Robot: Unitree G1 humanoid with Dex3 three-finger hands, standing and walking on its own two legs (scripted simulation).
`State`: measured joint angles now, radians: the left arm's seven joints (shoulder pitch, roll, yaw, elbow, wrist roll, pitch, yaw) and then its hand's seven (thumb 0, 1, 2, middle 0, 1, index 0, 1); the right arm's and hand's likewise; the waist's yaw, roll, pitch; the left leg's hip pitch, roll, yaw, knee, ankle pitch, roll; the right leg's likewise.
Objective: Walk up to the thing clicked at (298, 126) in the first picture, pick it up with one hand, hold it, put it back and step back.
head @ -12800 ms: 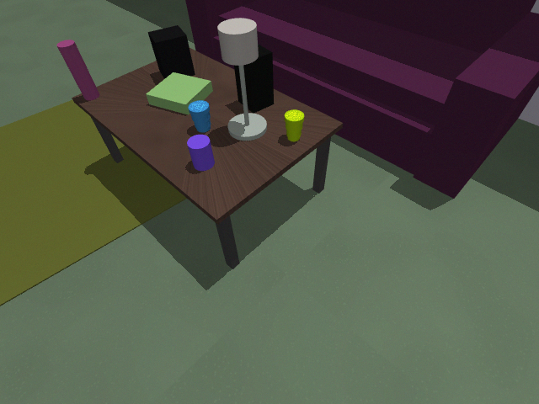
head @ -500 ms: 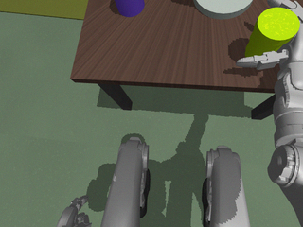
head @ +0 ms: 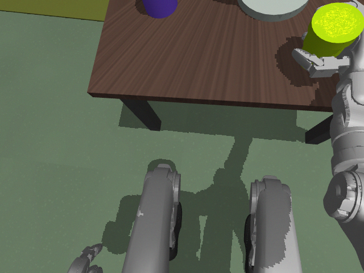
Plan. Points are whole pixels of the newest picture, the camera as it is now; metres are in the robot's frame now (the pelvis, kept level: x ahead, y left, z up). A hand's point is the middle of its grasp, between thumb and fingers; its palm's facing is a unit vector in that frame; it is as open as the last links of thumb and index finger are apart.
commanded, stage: settle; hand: right
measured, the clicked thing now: (323, 43) +0.55 -0.18 +0.02
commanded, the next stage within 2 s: lift in 1.08 s
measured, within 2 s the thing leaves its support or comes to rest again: leaves its support in 0.14 s
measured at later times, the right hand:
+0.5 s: hand (348, 12) +0.55 -0.19 +0.09, palm faces +0.12 +0.99 -0.03, open 9.2 cm
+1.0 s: hand out of the picture +0.55 -0.19 +0.12, palm faces +0.13 +0.99 -0.02, open 9.2 cm
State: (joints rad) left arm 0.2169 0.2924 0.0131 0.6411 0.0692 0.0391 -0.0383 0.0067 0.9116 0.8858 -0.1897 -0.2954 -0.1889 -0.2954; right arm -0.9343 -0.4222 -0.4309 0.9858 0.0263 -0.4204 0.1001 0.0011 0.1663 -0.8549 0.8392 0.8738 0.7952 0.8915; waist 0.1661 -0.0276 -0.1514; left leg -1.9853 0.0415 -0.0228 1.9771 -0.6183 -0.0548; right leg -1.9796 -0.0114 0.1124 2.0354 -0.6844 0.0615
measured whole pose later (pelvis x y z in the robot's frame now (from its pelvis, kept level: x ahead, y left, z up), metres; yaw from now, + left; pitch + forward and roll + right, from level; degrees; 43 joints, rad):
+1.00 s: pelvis +0.02 +0.00 +0.10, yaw +0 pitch +34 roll +3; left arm 0.24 0.28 0.03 0.63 0.05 0.03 -0.01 0.01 0.91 0.88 -0.19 -0.30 -0.19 -0.30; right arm -0.88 -0.41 -0.41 0.95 0.04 -0.37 0.08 -0.01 0.29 -1.10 0.80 1.06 0.76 1.05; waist 0.16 -0.03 -0.17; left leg -1.65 0.04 0.00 1.66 -0.59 -0.05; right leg -1.65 -0.04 0.09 1.72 -0.66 0.05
